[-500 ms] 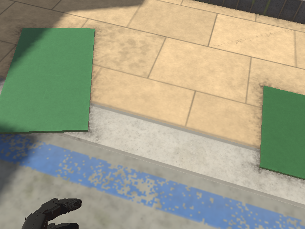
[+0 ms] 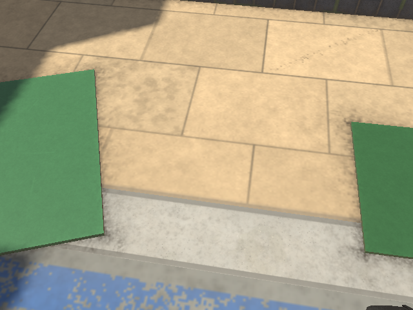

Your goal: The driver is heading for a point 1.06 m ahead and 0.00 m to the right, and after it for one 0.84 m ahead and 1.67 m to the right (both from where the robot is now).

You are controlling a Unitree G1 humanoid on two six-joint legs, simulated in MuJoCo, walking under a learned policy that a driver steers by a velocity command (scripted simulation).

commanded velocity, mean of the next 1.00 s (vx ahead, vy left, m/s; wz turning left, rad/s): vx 0.11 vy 0.00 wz -0.03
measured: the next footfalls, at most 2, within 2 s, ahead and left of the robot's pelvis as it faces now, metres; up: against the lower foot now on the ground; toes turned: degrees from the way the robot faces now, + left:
left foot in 0.04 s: +0.12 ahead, +0.13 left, +0.00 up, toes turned -7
right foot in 0.44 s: +0.02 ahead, -0.11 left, +0.00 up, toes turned -11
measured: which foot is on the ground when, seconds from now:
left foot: up 0.00-0.02, down 0.04-0.44, up 0.46-0.90, down 0.92-1.00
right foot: down 0.00-0.04, up 0.06-0.42, down 0.44-0.92, up 0.94-1.00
